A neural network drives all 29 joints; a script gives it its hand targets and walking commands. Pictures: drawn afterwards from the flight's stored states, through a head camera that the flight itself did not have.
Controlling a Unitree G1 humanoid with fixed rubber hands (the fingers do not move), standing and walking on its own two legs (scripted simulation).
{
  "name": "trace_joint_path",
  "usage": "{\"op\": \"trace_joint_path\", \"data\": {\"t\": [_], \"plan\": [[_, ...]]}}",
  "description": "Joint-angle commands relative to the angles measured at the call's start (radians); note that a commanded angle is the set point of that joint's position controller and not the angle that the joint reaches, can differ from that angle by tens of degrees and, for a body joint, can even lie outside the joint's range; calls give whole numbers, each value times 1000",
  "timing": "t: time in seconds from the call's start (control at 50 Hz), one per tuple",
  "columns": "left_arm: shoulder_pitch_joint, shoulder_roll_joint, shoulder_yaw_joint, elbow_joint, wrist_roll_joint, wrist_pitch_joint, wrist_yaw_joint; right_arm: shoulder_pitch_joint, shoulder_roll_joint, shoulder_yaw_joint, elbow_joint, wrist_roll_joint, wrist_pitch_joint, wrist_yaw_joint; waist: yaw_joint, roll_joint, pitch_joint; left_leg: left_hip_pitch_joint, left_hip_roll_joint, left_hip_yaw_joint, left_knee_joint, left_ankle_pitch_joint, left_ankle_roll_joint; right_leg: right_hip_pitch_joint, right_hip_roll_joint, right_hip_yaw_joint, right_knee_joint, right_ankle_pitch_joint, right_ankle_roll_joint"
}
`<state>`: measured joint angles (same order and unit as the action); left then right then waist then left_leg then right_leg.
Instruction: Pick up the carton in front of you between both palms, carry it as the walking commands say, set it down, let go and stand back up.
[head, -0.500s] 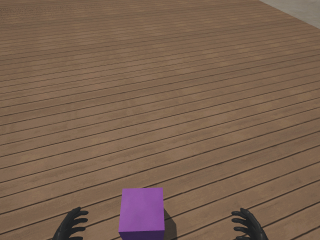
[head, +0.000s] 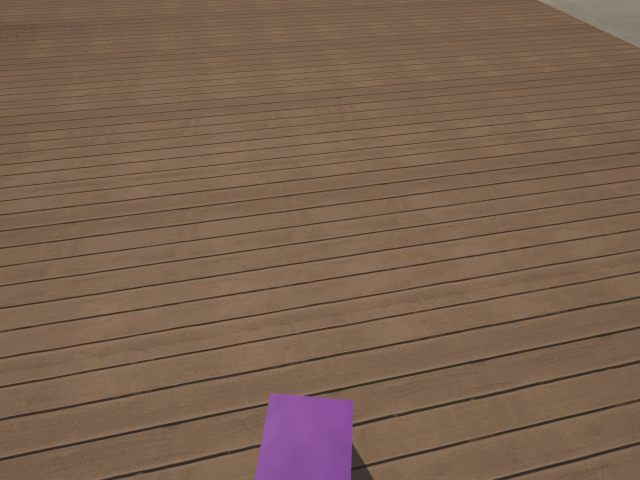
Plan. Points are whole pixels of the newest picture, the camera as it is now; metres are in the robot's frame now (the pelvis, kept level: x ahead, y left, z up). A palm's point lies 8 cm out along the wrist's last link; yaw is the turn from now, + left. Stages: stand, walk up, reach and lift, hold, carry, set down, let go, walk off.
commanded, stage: stand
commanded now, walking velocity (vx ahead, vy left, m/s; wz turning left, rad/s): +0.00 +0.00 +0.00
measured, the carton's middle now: (307, 455) +0.35 +0.05 -0.62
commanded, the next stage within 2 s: none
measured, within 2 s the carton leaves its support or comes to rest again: neither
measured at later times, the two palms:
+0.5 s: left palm out of the picture +0.00 +0.27 -0.11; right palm out of the picture +0.07 -0.25 -0.11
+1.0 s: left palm out of the picture -0.05 +0.26 -0.12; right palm out of the picture +0.04 -0.25 -0.11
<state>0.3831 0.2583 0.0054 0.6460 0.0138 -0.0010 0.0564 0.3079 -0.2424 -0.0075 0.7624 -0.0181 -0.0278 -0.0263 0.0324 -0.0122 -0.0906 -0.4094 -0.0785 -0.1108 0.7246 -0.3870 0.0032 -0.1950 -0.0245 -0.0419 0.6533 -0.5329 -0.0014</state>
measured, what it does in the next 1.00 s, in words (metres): stands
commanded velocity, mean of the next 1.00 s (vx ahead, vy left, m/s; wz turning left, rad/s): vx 0.00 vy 0.00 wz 0.00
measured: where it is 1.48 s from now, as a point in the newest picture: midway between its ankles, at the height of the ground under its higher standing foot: outside the picture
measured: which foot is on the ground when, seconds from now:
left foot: down 0.00-1.00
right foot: down 0.00-1.00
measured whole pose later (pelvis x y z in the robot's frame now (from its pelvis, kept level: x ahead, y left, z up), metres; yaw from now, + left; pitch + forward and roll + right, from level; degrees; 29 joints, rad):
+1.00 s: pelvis -0.03 +0.00 +0.01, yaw +4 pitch +1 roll +0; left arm 0.41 0.26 0.01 0.84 0.02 0.04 0.05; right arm 0.31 -0.24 0.00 0.85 -0.01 0.02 -0.04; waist 0.03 -0.01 0.00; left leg -0.36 -0.09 -0.18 0.69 -0.32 0.00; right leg -0.12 -0.02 -0.12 0.59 -0.48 -0.01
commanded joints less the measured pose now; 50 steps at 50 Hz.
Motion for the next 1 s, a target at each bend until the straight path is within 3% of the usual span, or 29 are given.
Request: {"op": "trace_joint_path", "data": {"t": [0.0,0.4,0.98], "plan": [[53,126,36,-50,-1,-3,7,40,-113,-28,-48,1,1,-8,-5,-8,20,49,73,-27,-43,483,34,-14,-70,13,-57,599,-12],[91,129,39,29,7,26,6,40,-122,-25,-32,-1,28,-13,-5,16,83,25,57,-82,-89,411,44,9,-60,-10,-111,347,-36],[111,111,30,180,10,36,-3,47,-106,-13,58,4,40,-18,-6,18,134,32,55,-96,-121,408,44,61,-69,-20,-166,330,-58]]}}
